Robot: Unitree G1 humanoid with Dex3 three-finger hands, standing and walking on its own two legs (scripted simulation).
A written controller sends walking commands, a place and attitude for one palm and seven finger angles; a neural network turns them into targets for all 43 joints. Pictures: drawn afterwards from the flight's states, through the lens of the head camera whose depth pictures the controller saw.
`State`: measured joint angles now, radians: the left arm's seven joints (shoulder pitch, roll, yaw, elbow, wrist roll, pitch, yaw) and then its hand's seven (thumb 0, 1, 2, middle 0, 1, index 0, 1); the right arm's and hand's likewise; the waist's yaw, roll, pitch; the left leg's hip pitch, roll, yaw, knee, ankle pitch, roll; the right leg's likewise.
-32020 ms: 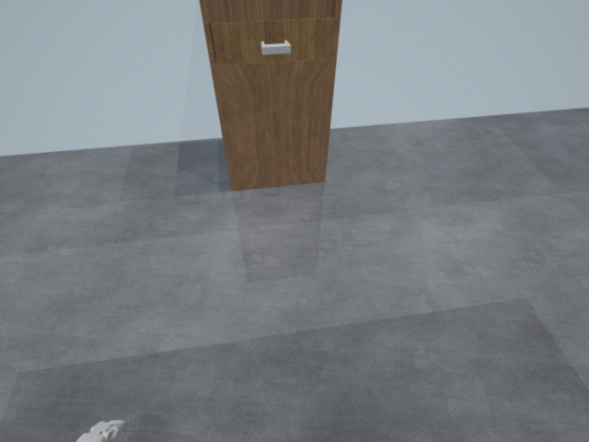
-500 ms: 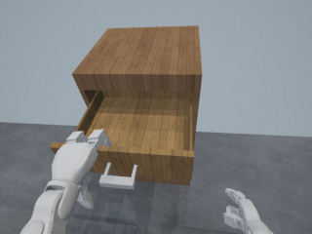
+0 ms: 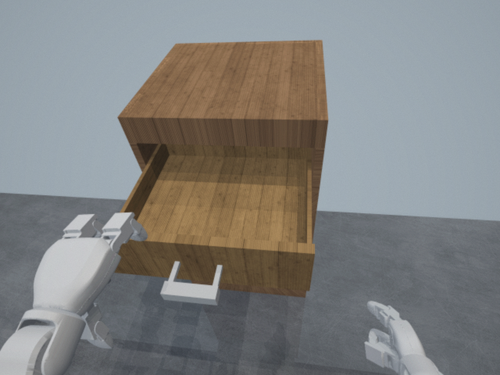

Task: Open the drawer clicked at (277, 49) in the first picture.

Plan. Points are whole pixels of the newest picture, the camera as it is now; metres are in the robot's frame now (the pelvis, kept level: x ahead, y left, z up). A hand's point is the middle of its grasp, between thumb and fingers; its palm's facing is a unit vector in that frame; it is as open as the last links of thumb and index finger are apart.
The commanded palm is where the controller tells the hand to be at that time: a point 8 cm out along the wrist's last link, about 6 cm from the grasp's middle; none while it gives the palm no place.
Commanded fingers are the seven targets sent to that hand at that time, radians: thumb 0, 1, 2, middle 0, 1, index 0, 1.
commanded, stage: draw the hand back to the body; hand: left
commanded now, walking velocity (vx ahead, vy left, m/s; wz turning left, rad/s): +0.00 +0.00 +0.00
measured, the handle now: (194, 280) +0.29 +0.16 -0.04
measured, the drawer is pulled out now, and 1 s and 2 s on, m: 0.28 0.28 0.28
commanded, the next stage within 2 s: step back with the hand held close in 1.02 s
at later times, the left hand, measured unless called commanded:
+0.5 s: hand (89, 263) +0.20 +0.23 +0.16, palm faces +0.31 -0.86 -0.39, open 11.5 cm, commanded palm +0.15 +0.27 +0.19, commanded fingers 0.00 0.38 0.68 -0.24 -0.64 -0.24 -0.64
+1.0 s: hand (65, 277) +0.18 +0.24 +0.17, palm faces +0.39 -0.83 -0.40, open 7.7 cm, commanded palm +0.13 +0.29 +0.19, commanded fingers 0.00 0.90 0.90 -0.20 -0.30 -0.20 -0.30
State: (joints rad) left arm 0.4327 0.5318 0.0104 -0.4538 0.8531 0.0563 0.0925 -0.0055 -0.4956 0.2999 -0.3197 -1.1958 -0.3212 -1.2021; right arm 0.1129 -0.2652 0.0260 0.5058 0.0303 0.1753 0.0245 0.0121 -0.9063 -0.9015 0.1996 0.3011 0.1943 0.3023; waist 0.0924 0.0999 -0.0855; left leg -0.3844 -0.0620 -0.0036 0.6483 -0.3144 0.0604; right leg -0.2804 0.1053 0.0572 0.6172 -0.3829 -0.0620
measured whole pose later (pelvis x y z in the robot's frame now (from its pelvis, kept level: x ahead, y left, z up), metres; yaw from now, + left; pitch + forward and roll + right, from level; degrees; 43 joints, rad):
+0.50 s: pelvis +0.02 +0.01 +0.01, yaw +2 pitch +1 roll -1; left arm 0.59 0.35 0.24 -0.54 -0.09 -0.10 0.09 -0.01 0.04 0.53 -0.27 -0.85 -0.27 -0.85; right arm 0.20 -0.22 0.03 0.60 0.03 -0.07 -0.04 0.01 -0.90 -0.90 0.20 0.30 0.20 0.30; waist 0.03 0.06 -0.04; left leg -0.28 -0.08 -0.03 0.56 -0.30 0.07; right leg -0.15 0.08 0.04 0.50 -0.36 -0.05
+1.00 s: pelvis +0.01 +0.00 +0.01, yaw +3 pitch +0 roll -1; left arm 0.60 0.36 0.28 -0.53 -0.10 -0.09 0.10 0.01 0.82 0.87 -0.21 -0.34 -0.21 -0.35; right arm 0.18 -0.21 0.03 0.59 0.04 -0.06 -0.06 0.01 -0.90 -0.90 0.20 0.30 0.20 0.30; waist 0.05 0.06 -0.05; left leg -0.27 -0.08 -0.05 0.56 -0.29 0.06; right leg -0.14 0.08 0.02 0.49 -0.35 -0.05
